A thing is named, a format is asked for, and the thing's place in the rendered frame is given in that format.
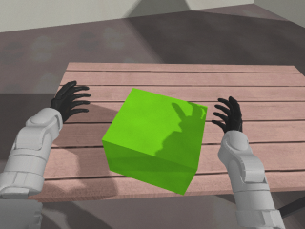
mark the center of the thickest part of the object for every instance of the left robot hand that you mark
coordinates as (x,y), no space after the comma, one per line
(64,100)

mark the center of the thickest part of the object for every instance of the table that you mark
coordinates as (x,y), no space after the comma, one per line
(271,100)

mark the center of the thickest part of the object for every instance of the right robot hand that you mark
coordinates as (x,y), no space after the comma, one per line
(233,120)

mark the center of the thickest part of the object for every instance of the left robot upper arm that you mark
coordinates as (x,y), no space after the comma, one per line
(20,214)

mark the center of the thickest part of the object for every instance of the carton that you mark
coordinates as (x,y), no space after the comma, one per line
(156,139)

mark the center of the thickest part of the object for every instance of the left robot forearm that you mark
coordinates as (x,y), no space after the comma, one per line
(23,173)

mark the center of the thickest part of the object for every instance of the right robot forearm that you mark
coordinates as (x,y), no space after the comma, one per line
(253,199)

